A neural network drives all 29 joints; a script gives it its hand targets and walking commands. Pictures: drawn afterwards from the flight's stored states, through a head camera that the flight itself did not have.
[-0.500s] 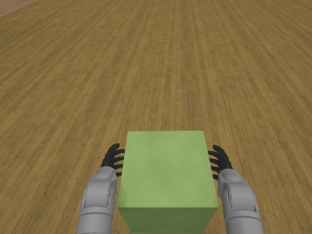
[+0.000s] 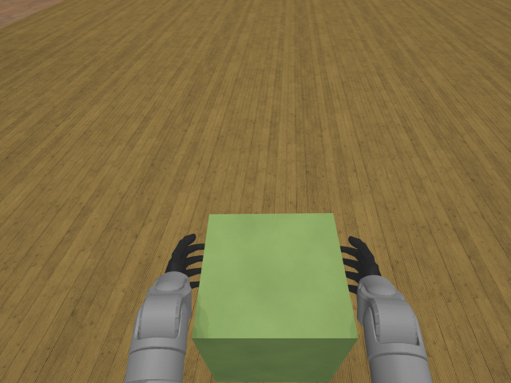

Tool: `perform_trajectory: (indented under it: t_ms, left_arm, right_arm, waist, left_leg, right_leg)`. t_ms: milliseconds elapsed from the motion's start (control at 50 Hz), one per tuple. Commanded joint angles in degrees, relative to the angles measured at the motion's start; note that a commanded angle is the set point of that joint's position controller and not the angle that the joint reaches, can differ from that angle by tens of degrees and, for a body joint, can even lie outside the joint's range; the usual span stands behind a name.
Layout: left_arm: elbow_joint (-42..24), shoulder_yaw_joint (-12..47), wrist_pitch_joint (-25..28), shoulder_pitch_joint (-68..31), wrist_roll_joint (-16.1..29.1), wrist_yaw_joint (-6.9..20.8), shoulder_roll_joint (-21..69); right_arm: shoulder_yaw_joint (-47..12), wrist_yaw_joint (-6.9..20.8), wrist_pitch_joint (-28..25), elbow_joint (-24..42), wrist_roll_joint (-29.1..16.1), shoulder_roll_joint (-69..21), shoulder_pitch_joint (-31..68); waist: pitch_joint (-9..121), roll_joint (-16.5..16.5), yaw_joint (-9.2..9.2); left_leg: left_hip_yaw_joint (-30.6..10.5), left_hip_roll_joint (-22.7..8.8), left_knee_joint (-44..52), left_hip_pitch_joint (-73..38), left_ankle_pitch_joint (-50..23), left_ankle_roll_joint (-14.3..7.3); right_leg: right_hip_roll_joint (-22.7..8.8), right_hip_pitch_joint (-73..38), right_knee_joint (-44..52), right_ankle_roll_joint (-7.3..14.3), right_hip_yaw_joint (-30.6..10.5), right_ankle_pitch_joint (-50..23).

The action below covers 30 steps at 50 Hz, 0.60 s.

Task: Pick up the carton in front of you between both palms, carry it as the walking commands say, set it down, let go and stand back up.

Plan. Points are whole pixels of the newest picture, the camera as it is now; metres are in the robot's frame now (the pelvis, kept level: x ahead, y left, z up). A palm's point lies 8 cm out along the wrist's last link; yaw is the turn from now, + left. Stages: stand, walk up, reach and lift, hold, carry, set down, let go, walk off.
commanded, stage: carry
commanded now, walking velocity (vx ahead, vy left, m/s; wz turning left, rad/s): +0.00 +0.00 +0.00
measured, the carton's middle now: (271, 301) +0.29 +0.00 -0.04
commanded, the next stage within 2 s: hold in 0.32 s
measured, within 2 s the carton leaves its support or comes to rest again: neither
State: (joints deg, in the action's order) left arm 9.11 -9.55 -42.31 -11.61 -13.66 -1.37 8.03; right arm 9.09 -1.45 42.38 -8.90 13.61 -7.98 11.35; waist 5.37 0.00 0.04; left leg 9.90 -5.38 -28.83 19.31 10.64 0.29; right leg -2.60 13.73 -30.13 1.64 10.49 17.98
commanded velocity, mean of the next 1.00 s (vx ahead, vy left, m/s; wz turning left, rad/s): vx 0.00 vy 0.00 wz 0.00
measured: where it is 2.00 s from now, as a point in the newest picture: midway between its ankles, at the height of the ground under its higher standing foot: outside the picture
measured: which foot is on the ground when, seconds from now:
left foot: down 0.00-1.00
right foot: down 0.00-1.00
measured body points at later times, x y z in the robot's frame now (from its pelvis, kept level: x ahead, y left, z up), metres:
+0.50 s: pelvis -0.01 +0.00 +0.01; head -0.03 +0.00 +0.46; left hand +0.29 +0.13 +0.03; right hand +0.27 -0.17 +0.03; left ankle +0.05 +0.14 -0.73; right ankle -0.02 -0.09 -0.73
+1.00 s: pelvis -0.02 +0.05 +0.00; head -0.05 +0.06 +0.45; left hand +0.33 +0.14 +0.03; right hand +0.28 -0.16 +0.03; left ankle +0.05 +0.14 -0.73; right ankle -0.02 -0.09 -0.73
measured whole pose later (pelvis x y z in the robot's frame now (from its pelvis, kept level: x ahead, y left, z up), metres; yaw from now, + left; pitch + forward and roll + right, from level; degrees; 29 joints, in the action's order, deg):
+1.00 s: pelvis -0.02 +0.05 +0.00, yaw -10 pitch -7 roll +0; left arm 27.3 -26.0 -36.2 -28.2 -23.4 -0.7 12.7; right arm 26.4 4.0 33.4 -32.1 24.3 -9.2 29.1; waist -3.4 -1.1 -0.9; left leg -1.8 2.7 -29.5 11.1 11.8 -1.1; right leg 1.0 9.1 -31.3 0.4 -6.3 15.8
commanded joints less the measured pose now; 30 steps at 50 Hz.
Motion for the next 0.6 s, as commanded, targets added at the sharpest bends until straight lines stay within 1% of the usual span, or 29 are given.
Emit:
perform_trajectory:
  t_ms: [0,300,320,340,360,380,400,420,440,480,520,580]
  left_arm:
    - [-3.6,31.63,2.1,-24.75,14.37,13.04,51.1]
    - [-3.53,31.62,2.1,-24.79,14.39,13.07,51.15]
    - [-5.13,30.21,1.88,-18.97,13.62,13.34,52.62]
    - [-7.78,30.57,2.61,-20.71,13.5,13.5,50.31]
    - [-7.22,30.6,2.78,-21.05,13.02,13.36,50.9]
    - [-6.94,30.61,2.97,-21.33,13.4,13.45,50.44]
    - [-6.86,31.06,3.16,-22.69,14.05,13.84,49.39]
    - [-6.91,31.45,3.38,-23.27,14.04,14.04,49.82]
    - [-6.48,31.38,3.58,-23.86,13.86,13.95,50.38]
    - [-5.16,30.32,3.57,-24.15,13.13,13.97,50.32]
    - [-2.9,29.29,3.66,-24.36,12.31,14.05,51.34]
    - [0.03,27.78,3.51,-25.15,11.41,14.32,52.55]
  right_arm:
    - [-31.56,13.04,-2.24,4.07,-14.51,-51.22,25.48]
    - [-31.56,13.05,-2.21,4.03,-14.54,-51.26,25.52]
    - [-30.07,13.51,-2.5,2.61,-13.44,-52.23,20.33]
    - [-28.71,13.05,-3.67,4.03,-12.15,-50.91,20.07]
    - [-28.65,12.86,-3.99,4.6,-12.16,-51.21,21.63]
    - [-28.53,12.5,-4.13,3.82,-12.13,-50.87,20.87]
    - [-27.49,12.11,-4.3,2.35,-11.31,-50.15,20.13]
    - [-27.54,12.13,-4.46,2.51,-11.16,-50.17,20.97]
    - [-28.2,12.26,-4.62,2.9,-11.75,-51.04,22.93]
    - [-28.55,12.73,-4.39,2.1,-12.09,-51.14,24.01]
    - [-29.48,13.66,-4.27,1.72,-12.86,-52.04,26.85]
    - [-29.36,15.07,-4.01,-0.21,-13.43,-52.88,29.29]
  waist:
    - [13.19,-0.08,-0.04]
    - [13.22,-0.15,-0.06]
    - [5.58,-5.2,-0.82]
    - [9.29,-3.84,0.58]
    - [9.16,-3.16,0.47]
    - [9.96,-2.79,0.65]
    - [9.3,-3.13,1.02]
    - [8.19,-2.2,1.04]
    - [8.48,-2.16,1.13]
    - [6.85,-2.25,-0.17]
    - [5.81,-2.03,-0.73]
    - [4.37,-1.5,-1.59]
  left_leg:
    - [-5.32,-4.6,2.43,-8.12,-9.17,-0.69]
    - [-5.12,-4.6,2.29,-7.86,-8.64,-0.41]
    - [-12.57,12.26,3.87,-21.32,-15.93,-2.19]
    - [-14.25,10.66,5.06,-19.58,-17.22,-1.94]
    - [-13.89,11.1,5.08,-20.87,-18.96,-1.99]
    - [-13.83,11.17,5.88,-18.58,-19.14,-1.48]
    - [-13.85,11.21,6.9,-16.2,-16.85,-0.96]
    - [-13.39,11.67,7.18,-15.75,-15.35,-0.71]
    - [-13.59,11.79,7.25,-17.83,-13.78,-1.01]
    - [-13.26,11.76,7.87,-15.15,-10.18,-0.98]
    - [-13.18,11.76,8.24,-16.34,-6.66,-1.33]
    - [-13.1,11.33,8.77,-16.98,-3.65,-1.48]
  right_leg:
    - [-6.89,-1.03,5.83,0.14,-6.41,-12.01]
    - [-6.85,-0.7,5.86,0.39,-6.52,-12.38]
    - [4.6,-2.64,10.08,-0.04,-17.19,-28.43]
    - [4.45,-8.76,9.77,0.0,-18.26,-30.62]
    - [4.51,-9.05,9.34,-1.08,-17.9,-34.73]
    - [4.97,-14.0,9.21,-0.99,-17.62,-34.73]
    - [5.41,-17.24,10.11,-0.69,-17.19,-30.25]
    - [5.55,-17.52,10.42,-0.92,-17.01,-29.69]
    - [5.52,-15.15,10.91,-1.32,-16.91,-27.07]
    - [5.67,-16.65,11.6,-1.41,-16.55,-21.91]
    - [5.65,-13.24,12.1,-1.8,-16.23,-16.83]
    - [5.88,-10.71,12.55,-1.84,-15.7,-11.63]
